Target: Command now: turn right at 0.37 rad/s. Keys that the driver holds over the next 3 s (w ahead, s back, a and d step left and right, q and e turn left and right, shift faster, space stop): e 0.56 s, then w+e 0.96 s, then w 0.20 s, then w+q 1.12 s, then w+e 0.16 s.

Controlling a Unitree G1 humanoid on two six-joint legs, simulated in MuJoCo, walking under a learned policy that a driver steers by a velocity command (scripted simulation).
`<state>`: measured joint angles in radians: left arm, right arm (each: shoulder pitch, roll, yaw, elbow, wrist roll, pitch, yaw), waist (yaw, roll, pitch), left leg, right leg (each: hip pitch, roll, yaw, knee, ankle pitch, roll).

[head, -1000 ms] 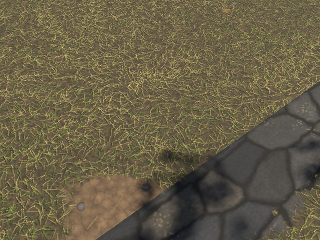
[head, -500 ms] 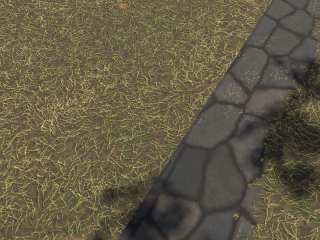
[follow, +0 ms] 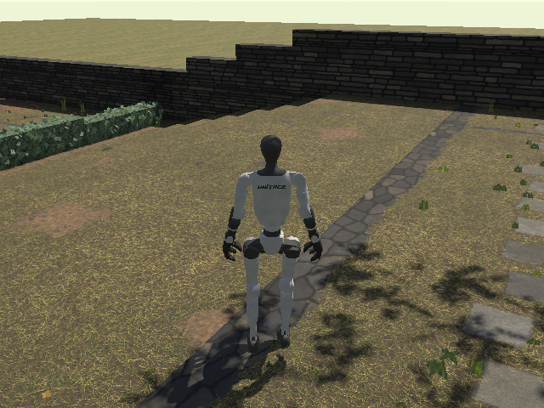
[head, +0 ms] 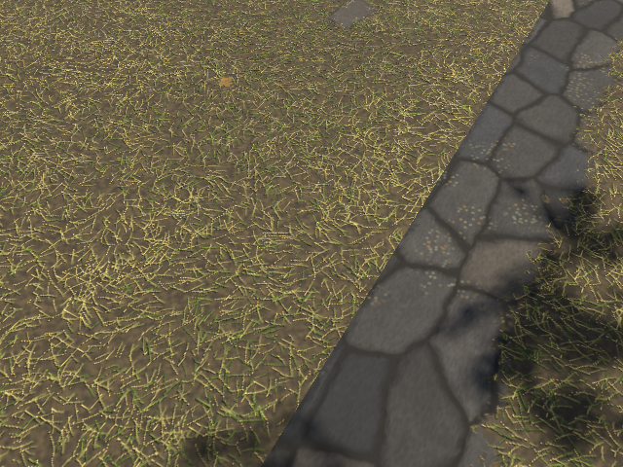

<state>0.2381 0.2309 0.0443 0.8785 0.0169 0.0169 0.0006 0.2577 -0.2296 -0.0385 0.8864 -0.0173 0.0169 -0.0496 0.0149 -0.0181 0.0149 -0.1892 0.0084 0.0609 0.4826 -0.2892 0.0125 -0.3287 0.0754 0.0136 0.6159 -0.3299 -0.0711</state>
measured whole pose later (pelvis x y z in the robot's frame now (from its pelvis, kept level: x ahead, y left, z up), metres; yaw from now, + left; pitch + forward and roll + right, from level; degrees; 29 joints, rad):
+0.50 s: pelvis -0.01 -0.01 +0.00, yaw -16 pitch +1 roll +1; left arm 0.24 0.29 0.08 0.83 0.02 0.04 0.00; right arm 0.12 -0.28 -0.05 0.79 -0.01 0.05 -0.03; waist 0.04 0.00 0.07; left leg -0.41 -0.01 -0.06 0.81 -0.41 -0.03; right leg -0.26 0.14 0.18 0.42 -0.16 -0.08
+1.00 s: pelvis +0.06 -0.04 +0.01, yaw -34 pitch +1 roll +0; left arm 0.16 0.31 0.07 0.81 0.04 0.04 -0.10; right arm 0.37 -0.28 -0.06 0.83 -0.03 -0.06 -0.01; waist -0.05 -0.03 0.01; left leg 0.01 0.03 0.15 0.25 -0.28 0.00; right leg -0.54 -0.03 0.02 0.83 -0.22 0.01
